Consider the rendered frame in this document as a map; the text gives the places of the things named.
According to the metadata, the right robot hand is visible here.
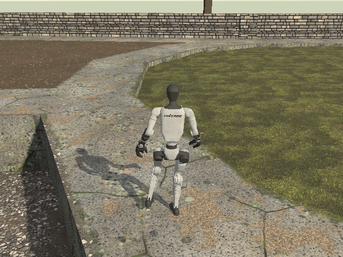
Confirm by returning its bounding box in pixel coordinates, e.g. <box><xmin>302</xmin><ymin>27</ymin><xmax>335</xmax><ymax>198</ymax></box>
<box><xmin>189</xmin><ymin>139</ymin><xmax>201</xmax><ymax>148</ymax></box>

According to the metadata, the robot right forearm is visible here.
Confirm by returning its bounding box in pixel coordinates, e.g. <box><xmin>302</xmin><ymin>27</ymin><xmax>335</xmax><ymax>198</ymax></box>
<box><xmin>193</xmin><ymin>128</ymin><xmax>200</xmax><ymax>142</ymax></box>

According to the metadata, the left robot hand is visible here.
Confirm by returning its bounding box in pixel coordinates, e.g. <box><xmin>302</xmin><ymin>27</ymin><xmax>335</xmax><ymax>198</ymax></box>
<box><xmin>136</xmin><ymin>145</ymin><xmax>147</xmax><ymax>158</ymax></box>

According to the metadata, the robot left forearm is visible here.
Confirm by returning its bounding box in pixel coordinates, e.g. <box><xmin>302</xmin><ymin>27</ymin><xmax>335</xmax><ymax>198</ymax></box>
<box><xmin>138</xmin><ymin>128</ymin><xmax>150</xmax><ymax>148</ymax></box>

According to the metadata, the left robot upper arm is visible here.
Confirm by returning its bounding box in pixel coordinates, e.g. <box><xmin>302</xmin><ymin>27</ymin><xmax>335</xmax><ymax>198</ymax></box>
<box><xmin>145</xmin><ymin>107</ymin><xmax>162</xmax><ymax>137</ymax></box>

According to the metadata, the right robot thigh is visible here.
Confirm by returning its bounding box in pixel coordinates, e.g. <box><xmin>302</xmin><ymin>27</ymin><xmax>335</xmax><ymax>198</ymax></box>
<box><xmin>173</xmin><ymin>149</ymin><xmax>189</xmax><ymax>184</ymax></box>

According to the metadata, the robot head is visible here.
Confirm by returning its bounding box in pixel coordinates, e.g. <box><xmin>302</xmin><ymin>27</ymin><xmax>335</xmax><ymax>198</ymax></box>
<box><xmin>164</xmin><ymin>84</ymin><xmax>182</xmax><ymax>109</ymax></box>

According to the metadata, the right robot upper arm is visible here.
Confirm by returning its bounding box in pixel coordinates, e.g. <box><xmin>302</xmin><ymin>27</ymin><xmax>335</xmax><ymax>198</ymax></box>
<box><xmin>184</xmin><ymin>108</ymin><xmax>199</xmax><ymax>136</ymax></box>

